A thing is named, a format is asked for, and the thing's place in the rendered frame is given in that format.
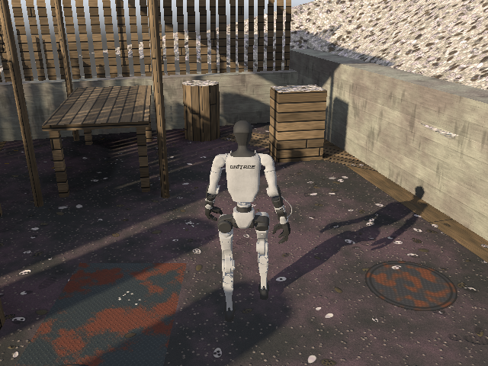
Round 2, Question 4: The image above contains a right robot shin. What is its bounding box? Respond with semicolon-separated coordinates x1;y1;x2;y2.
258;242;268;290

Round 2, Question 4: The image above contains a right robot hand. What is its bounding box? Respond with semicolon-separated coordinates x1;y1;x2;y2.
272;222;291;244

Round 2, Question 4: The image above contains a right robot upper arm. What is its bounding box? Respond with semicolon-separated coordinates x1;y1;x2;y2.
259;153;279;197

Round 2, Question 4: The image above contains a left robot upper arm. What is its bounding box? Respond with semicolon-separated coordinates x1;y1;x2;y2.
207;153;228;194

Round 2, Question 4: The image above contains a left robot hand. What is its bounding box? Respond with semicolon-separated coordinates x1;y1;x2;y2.
205;206;223;221

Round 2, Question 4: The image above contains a robot torso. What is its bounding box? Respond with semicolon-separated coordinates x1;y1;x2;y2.
226;150;261;229

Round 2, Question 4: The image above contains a robot right forearm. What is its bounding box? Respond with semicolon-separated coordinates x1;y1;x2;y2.
271;185;288;224

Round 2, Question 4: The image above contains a robot left forearm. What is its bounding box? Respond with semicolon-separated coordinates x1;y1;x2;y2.
205;183;217;210

